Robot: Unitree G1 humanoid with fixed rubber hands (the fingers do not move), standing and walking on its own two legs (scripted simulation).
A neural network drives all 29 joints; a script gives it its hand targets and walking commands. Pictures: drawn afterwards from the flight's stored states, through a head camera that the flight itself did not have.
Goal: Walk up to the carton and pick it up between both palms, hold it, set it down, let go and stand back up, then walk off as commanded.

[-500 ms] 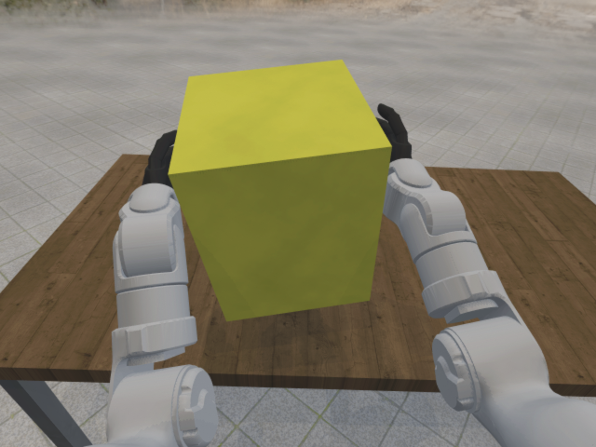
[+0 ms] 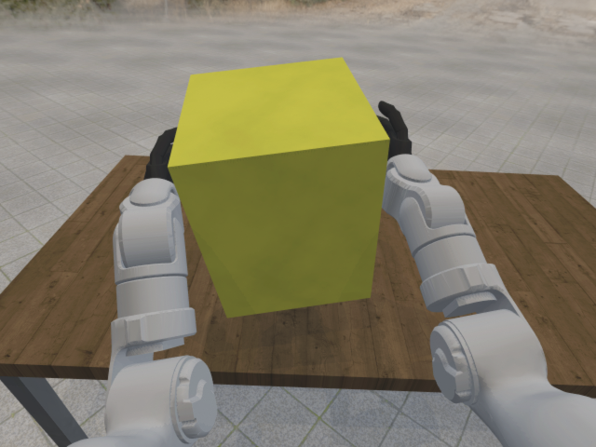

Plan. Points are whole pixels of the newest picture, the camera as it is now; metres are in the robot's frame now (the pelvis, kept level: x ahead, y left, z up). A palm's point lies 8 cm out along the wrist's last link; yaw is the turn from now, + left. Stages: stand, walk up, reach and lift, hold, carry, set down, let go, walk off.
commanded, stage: hold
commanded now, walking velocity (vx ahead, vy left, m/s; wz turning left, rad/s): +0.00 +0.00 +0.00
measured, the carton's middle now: (283, 190) +0.38 +0.00 +0.22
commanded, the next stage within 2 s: none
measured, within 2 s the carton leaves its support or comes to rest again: neither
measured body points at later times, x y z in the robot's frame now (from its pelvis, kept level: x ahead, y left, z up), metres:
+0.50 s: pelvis +0.01 +0.00 +0.00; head -0.07 +0.03 +0.44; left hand +0.38 +0.15 +0.24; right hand +0.39 -0.14 +0.27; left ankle +0.02 +0.14 -0.75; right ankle +0.01 -0.13 -0.75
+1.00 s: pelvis +0.00 +0.00 +0.00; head -0.07 +0.03 +0.44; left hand +0.38 +0.15 +0.24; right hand +0.39 -0.14 +0.27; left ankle +0.02 +0.14 -0.75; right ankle +0.01 -0.13 -0.75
